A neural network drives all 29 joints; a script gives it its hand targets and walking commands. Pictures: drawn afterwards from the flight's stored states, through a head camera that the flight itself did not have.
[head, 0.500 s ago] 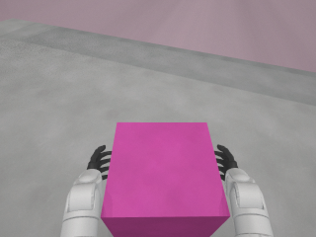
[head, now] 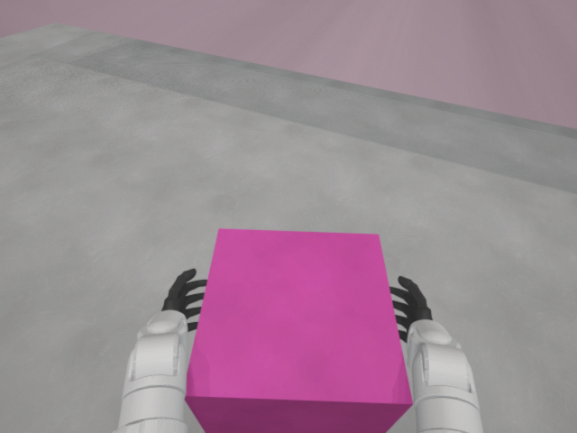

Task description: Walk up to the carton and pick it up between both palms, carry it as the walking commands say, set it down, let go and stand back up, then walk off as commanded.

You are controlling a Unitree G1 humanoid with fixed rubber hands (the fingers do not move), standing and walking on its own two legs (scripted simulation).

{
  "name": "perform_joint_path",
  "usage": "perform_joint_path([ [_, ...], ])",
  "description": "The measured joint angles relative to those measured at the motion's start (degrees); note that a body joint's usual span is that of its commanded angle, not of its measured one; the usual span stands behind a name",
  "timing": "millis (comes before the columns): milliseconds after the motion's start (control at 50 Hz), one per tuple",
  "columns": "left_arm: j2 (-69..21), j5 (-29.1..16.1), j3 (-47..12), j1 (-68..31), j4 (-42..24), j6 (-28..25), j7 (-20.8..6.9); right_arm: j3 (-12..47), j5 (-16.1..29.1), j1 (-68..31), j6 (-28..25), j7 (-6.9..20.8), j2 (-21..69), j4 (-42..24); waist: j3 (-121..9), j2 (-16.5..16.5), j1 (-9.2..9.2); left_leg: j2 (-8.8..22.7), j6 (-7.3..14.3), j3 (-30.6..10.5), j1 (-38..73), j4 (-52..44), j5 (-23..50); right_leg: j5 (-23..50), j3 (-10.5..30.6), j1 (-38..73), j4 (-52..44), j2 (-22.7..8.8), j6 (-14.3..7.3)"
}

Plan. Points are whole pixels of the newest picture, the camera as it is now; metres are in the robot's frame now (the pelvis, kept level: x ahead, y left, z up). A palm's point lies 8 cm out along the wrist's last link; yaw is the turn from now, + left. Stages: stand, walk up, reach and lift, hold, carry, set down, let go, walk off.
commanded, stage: set down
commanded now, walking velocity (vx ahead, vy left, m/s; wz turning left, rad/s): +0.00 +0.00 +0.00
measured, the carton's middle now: (294, 339) +0.30 +0.02 -0.06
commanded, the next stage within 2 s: none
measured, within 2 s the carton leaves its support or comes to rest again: neither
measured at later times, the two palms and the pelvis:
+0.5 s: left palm (187, 333) +0.30 +0.20 -0.06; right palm (399, 343) +0.31 -0.15 -0.06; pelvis -0.02 +0.01 -0.02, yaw -1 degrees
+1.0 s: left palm (201, 340) +0.32 +0.20 -0.15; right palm (386, 349) +0.34 -0.15 -0.15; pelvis -0.04 +0.01 -0.08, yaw -1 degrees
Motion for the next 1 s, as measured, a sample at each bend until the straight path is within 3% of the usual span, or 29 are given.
perform_joint_path([
  [460, -0.71, -0.16, 4.93, -6.26, 7.27, -14.27, 0.55, -3.99, 0.22, -6.85, -13.88, -0.07, -0.97, 7.85, -3.06, -0.56, -0.68, -1.37, 0.65, 0.16, -28.5, 13.34, -2.39, -2.31, 1.6, -28.72, 13.45, -0.18, 1.03],
  [780, -0.73, -1.2, 8.06, -13.73, 7.24, -16.01, 0.78, -6.57, -0.36, -15.18, -15.24, 0.79, -1.98, 8.32, -6.82, -0.58, -0.67, -1.93, 0.48, 0.43, -50.4, 25.43, -4.82, -4.83, 2.52, -51.03, 26.09, 0.39, 1.36],
  [1000, 0.45, -1.74, 9.29, -17.24, 8.17, -16.84, 0.33, -6.99, 0.87, -18.48, -15.56, -0.23, -2.07, 8.6, -10.77, -0.91, -0.53, -1.89, -0.21, -0.05, -63.8, 33.56, -7.14, -7.03, 2.43, -64.51, 34.22, 1.29, 1.07],
])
